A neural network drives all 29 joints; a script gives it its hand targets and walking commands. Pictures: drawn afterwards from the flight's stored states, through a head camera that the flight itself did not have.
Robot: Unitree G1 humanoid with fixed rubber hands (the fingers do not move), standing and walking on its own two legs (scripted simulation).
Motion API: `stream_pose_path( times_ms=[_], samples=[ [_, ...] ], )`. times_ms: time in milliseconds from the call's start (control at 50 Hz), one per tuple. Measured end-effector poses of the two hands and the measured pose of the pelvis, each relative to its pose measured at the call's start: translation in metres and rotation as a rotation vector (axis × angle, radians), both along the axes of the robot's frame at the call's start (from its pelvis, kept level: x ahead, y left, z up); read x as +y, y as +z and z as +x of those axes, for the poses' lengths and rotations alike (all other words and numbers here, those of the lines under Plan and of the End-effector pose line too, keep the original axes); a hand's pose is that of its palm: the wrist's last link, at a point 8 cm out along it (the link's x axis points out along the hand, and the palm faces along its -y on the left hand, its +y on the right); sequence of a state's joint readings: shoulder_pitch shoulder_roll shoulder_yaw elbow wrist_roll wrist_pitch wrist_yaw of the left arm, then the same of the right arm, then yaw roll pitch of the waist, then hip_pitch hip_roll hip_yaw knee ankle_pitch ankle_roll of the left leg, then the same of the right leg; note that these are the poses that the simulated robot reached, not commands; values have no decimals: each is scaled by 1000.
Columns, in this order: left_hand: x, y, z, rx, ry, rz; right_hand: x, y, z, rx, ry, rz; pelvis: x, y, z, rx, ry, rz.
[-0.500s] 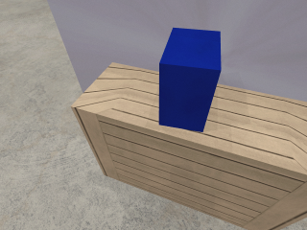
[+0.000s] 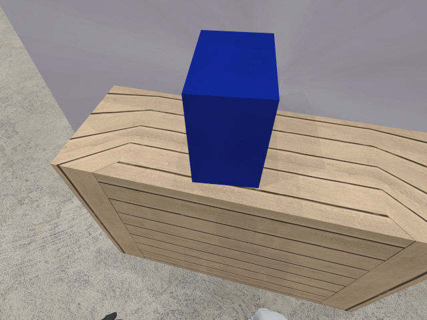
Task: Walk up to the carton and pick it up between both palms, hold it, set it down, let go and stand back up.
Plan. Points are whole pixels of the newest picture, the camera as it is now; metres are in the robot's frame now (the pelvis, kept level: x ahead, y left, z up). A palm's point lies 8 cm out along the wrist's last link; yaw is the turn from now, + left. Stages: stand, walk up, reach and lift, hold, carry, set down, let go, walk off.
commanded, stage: walk up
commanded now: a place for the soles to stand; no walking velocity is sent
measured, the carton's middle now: (230, 111) +0.56 -0.03 +0.06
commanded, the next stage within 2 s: reach and lift in 2.00 s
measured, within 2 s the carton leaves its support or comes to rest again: neither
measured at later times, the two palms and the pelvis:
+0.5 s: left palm out of the picture +0.10 +0.26 -0.11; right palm out of the picture +0.10 -0.23 -0.10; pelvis +0.02 +0.02 +0.01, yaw -3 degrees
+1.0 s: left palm out of the picture +0.13 +0.25 -0.11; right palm out of the picture +0.04 -0.25 -0.12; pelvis +0.03 +0.01 +0.01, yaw -9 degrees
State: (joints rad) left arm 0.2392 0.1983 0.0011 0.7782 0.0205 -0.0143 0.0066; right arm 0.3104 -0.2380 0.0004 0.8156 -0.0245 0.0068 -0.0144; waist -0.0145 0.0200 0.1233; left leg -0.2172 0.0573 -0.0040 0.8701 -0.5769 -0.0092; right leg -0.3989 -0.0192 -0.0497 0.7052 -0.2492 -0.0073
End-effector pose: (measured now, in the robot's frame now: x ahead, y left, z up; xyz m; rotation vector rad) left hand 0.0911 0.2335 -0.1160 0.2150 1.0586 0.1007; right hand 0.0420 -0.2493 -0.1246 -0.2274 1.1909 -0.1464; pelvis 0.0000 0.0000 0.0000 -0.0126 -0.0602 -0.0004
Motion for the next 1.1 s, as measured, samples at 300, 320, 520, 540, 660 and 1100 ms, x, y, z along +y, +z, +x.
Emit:
stream_pose_path(
  times_ms=[300,320,520,540,660,1100],
  samples=[
    [33,2,6,44,12,10,33,12,35,-58,-13,29,21,8,9,-3,-31,8],
    [33,2,9,41,7,5,32,15,37,-63,-12,27,21,9,10,1,-33,9],
    [29,4,14,73,-35,16,17,24,63,-110,-12,6,18,13,16,15,-59,21],
    [29,4,14,76,-37,20,16,23,64,-110,-16,7,18,13,16,15,-62,23],
    [29,8,17,85,-57,42,12,16,56,-84,-32,17,16,12,16,18,-81,32],
    [14,7,38,114,-145,60,-6,2,-2,48,-151,13,5,10,38,29,-174,40]
  ],
)
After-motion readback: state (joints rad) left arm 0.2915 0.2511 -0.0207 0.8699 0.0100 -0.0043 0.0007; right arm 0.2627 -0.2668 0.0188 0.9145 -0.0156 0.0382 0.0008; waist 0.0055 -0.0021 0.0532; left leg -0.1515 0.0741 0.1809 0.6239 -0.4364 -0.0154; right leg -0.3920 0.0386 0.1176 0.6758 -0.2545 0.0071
